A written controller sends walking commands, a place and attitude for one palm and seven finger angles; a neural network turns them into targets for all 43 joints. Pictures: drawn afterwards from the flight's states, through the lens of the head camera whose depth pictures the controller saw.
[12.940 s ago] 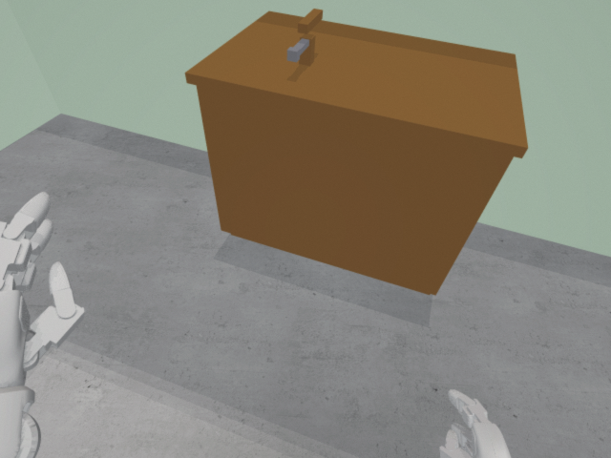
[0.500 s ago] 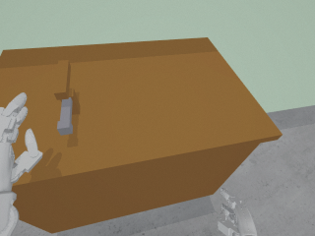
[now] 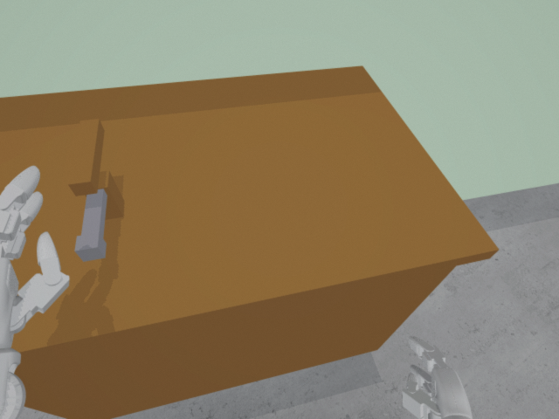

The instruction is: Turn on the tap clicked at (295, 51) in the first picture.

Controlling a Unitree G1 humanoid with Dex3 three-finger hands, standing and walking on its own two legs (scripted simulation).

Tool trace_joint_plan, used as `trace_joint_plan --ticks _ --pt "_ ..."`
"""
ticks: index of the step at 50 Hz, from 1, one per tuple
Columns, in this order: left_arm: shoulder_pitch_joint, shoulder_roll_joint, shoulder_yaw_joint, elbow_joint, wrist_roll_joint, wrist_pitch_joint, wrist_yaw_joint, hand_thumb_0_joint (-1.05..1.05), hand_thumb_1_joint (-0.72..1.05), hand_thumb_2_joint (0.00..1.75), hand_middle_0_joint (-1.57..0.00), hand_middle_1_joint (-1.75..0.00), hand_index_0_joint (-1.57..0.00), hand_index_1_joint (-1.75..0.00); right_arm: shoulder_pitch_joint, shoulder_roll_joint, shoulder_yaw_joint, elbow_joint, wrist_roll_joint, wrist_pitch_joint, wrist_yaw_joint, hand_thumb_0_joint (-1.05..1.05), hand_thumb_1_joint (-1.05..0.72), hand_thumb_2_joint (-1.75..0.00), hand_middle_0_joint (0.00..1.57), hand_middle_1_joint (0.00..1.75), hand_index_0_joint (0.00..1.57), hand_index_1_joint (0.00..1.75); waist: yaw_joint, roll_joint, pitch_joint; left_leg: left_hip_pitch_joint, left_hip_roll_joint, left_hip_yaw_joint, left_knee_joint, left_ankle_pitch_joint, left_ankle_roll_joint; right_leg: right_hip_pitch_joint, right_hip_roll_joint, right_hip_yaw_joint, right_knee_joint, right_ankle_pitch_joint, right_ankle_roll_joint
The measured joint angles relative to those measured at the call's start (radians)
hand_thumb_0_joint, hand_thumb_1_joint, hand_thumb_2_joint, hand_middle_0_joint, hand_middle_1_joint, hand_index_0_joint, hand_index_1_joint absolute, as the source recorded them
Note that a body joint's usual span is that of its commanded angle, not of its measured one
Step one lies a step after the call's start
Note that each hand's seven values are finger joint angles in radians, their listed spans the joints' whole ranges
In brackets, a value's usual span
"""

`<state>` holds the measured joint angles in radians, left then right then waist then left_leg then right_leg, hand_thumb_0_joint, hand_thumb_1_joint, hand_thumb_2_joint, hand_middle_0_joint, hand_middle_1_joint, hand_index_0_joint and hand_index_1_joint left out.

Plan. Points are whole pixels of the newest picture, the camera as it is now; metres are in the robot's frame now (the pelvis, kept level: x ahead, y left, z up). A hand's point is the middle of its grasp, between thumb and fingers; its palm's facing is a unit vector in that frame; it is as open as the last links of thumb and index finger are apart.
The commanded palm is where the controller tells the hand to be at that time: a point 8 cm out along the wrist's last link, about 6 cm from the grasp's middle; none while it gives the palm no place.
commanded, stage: come to a stop and stand still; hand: left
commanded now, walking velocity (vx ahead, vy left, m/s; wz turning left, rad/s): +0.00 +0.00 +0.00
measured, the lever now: (91, 247) +0.30 +0.29 +0.07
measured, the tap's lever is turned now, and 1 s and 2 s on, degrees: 0 0 0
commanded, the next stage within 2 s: look again from close up in 0.18 s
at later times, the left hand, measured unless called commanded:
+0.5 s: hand (60, 286) +0.21 +0.25 +0.15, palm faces +0.38 -0.84 -0.39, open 7.4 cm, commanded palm +0.15 +0.28 +0.17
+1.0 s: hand (79, 341) +0.17 +0.22 +0.12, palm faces +0.35 -0.87 -0.36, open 7.4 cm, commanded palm +0.13 +0.27 +0.16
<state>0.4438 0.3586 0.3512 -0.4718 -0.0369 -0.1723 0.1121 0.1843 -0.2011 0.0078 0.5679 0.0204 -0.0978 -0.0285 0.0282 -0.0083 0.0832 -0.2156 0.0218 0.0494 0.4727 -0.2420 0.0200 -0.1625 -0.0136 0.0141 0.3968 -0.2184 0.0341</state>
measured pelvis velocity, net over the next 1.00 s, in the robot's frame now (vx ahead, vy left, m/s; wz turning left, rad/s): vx -0.04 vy -0.02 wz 0.02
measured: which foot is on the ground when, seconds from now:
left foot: down 0.00-1.00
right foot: down 0.00-1.00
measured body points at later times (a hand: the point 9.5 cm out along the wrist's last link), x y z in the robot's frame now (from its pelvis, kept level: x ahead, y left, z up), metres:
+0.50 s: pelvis -0.01 +0.00 +0.00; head +0.02 +0.01 +0.45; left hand +0.18 +0.29 +0.17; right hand +0.17 -0.23 -0.08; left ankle +0.01 +0.10 -0.74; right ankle +0.00 -0.15 -0.74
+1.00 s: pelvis -0.04 -0.02 -0.01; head -0.04 -0.02 +0.44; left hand +0.14 +0.27 +0.14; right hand +0.19 -0.22 -0.07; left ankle +0.01 +0.10 -0.74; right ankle +0.00 -0.14 -0.74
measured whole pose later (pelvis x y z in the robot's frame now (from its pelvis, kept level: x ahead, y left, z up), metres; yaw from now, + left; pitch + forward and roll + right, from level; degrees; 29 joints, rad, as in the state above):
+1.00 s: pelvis -0.04 -0.02 -0.01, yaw +1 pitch -2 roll +0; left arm 0.42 0.35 0.26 -0.44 -0.06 0.04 0.07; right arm 0.13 -0.22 0.04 0.58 0.00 -0.13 -0.01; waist 0.05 -0.01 0.02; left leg -0.31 0.02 0.03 0.59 -0.24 0.00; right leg -0.29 -0.03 -0.04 0.61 -0.28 0.00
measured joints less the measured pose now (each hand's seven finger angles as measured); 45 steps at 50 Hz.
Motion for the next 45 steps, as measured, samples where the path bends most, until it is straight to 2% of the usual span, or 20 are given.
trace_joint_plan --ticks 16,33,34,35,37,39,41,42,45 --pt "-0.004 0.001 -0.003 0.017 -0.004 0.001 0.004 0.01 0.89 0.9 -0.21 -0.3 -0.21 -0.3 0.006 -0.002 -0.005 0.004 0.002 0.013 -0.007 0.02 -0.9 -0.9 0.2 0.3 0.21 0.3 -0.011 0.007 -0.014 0.009 0.007 0.002 -0.014 0.011 -0.006 0.006 0.007 0.002 -0.012 0.012 -0.006" --pt "-0.013 -0.006 -0.007 0.01 0.0 0.0 0.008 0.01 0.89 0.9 -0.21 -0.3 -0.21 -0.3 0.009 0.008 0.0 0.003 0.001 0.007 -0.005 0.02 -0.9 -0.9 0.2 0.3 0.21 0.3 0.002 -0.001 -0.003 0.001 0.0 0.002 -0.011 0.019 0.004 0.004 0.0 0.002 -0.019 0.025 0.002" --pt "-0.055 0.031 -0.018 0.015 0.004 0.0 0.004 0.01 0.89 0.9 -0.21 -0.3 -0.21 -0.3 0.031 -0.002 0.02 -0.026 0.018 0.011 -0.032 0.02 -0.9 -0.9 0.2 0.3 0.21 0.3 0.009 -0.001 -0.003 -0.015 -0.003 -0.007 0.003 0.017 0.005 -0.008 -0.001 -0.005 -0.002 0.015 0.006" --pt "-0.139 0.084 -0.019 0.047 0.037 -0.001 -0.016 0.01 0.88 0.9 -0.21 -0.3 -0.21 -0.3 0.05 -0.004 0.024 -0.033 -0.006 -0.002 -0.045 0.01 -0.9 -0.9 0.2 0.3 0.21 0.3 0.028 -0.004 0.004 -0.024 -0.009 -0.018 0.017 0.015 0.004 -0.018 -0.007 -0.015 0.024 0.002 0.002" --pt "-0.28 0.136 0.007 0.114 0.041 0.031 -0.042 0.01 0.88 0.9 -0.21 -0.31 -0.21 -0.3 0.046 -0.006 0.028 0.001 -0.039 -0.021 -0.013 0.01 -0.9 -0.9 0.2 0.3 0.2 0.3 0.034 -0.012 -0.001 -0.037 -0.021 -0.038 0.024 0.021 -0.004 -0.032 -0.017 -0.036 0.052 -0.01 -0.009" --pt "-0.32 0.121 0.055 0.122 -0.02 0.11 -0.067 0.01 0.88 0.9 -0.21 -0.3 -0.21 -0.3 0.024 -0.007 0.036 0.037 -0.039 -0.023 0.019 0.01 -0.9 -0.9 0.2 0.3 0.21 0.3 0.035 -0.014 -0.028 -0.036 -0.018 -0.028 0.017 0.027 -0.01 -0.047 -0.017 -0.034 0.067 -0.008 -0.017" --pt "-0.286 0.066 0.073 0.1 -0.076 0.196 -0.09 0.01 0.89 0.9 -0.21 -0.3 -0.21 -0.3 0.007 -0.011 0.037 0.053 -0.026 -0.03 0.037 0.02 -0.9 -0.9 0.2 0.3 0.21 0.3 0.036 -0.002 -0.059 -0.028 -0.012 -0.005 0.016 0.023 -0.009 -0.051 -0.02 -0.038 0.074 -0.013 -0.017" --pt "-0.255 0.038 0.061 0.086 -0.087 0.233 -0.101 0.01 0.89 0.9 -0.2 -0.3 -0.2 -0.3 0.0 -0.017 0.036 0.053 -0.019 -0.033 0.042 0.02 -0.9 -0.9 0.2 0.3 0.21 0.3 0.033 0.009 -0.071 -0.027 -0.01 0.001 0.023 0.017 -0.007 -0.051 -0.019 -0.035 0.079 -0.015 -0.013" --pt "-0.146 -0.011 -0.022 0.061 -0.062 0.298 -0.117 0.01 0.9 0.9 -0.2 -0.3 -0.2 -0.3 -0.028 -0.034 0.038 0.039 -0.005 -0.029 0.041 0.02 -0.9 -0.9 0.2 0.3 0.21 0.3 0.015 0.032 -0.078 -0.036 -0.011 -0.001 0.052 0.007 -0.005 -0.063 -0.022 -0.037 0.118 -0.03 -0.012"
